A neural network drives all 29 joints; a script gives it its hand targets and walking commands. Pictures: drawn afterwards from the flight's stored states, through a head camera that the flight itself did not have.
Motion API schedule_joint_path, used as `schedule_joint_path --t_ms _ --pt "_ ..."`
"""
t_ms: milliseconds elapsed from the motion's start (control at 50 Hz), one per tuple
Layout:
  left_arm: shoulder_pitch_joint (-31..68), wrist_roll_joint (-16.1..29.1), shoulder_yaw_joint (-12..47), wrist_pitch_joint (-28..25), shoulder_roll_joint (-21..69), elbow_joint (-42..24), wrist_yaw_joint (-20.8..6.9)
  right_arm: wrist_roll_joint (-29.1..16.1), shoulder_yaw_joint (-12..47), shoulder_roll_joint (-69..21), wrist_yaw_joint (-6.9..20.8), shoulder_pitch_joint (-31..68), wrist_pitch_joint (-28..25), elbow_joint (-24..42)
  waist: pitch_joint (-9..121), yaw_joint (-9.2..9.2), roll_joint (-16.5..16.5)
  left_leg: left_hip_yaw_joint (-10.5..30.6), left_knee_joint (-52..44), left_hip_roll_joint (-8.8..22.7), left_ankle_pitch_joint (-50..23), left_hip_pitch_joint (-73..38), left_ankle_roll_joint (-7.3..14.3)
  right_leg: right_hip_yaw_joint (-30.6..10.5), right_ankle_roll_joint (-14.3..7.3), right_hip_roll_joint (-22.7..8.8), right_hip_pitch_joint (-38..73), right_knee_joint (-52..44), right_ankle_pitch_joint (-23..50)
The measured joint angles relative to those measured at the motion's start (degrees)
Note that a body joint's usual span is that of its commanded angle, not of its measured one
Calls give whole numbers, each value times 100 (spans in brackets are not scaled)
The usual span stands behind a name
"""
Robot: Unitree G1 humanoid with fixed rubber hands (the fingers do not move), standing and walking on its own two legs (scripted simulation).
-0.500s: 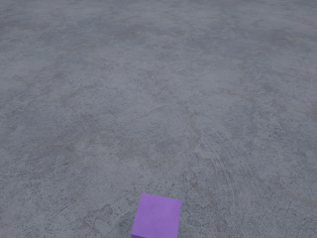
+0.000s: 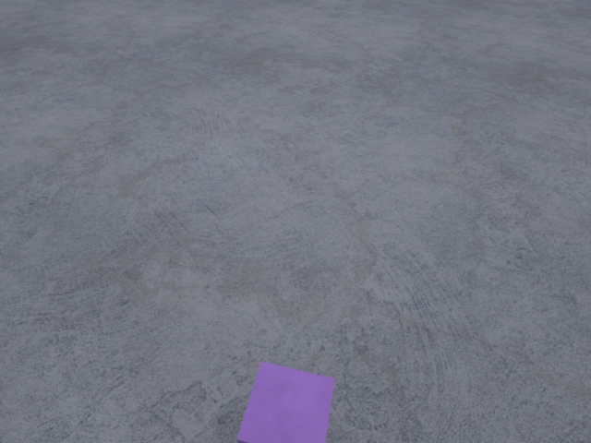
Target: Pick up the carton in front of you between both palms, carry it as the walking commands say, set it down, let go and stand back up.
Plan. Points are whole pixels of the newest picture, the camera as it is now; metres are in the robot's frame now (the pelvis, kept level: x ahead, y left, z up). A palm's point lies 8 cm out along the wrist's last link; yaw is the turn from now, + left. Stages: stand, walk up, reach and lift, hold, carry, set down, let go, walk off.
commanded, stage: stand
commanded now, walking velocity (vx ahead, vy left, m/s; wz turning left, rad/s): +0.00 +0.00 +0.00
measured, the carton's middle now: (289, 423) +0.38 +0.03 -0.63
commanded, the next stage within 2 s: none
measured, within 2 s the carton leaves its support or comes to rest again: neither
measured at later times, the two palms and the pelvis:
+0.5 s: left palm out of the picture -0.05 +0.23 -0.13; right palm out of the picture -0.03 -0.24 -0.14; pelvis -0.02 -0.01 +0.01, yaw +1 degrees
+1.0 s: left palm out of the picture -0.10 +0.20 -0.13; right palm out of the picture -0.07 -0.23 -0.14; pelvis -0.03 -0.02 +0.01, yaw +1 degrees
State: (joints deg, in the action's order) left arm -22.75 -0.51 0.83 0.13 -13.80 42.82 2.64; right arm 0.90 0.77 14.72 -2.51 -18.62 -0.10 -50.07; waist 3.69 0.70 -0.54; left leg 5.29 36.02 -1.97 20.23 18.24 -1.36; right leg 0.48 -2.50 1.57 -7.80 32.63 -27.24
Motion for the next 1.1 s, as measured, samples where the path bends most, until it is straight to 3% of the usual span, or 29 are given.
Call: schedule_joint_path --t_ms 600,1100 --pt "-256 -42 117 -1 338 1423 17 -27 172 -428 -26 -52 148 -1311 -351 -1 39 138 -413 80 -355 -375 -103 121 -101 85 378 -376 313" --pt "-218 -50 132 -61 580 2003 36 -50 195 -672 -57 -13 156 -1836 -400 3 38 209 -604 168 -550 -410 -188 177 -177 174 403 -533 491"
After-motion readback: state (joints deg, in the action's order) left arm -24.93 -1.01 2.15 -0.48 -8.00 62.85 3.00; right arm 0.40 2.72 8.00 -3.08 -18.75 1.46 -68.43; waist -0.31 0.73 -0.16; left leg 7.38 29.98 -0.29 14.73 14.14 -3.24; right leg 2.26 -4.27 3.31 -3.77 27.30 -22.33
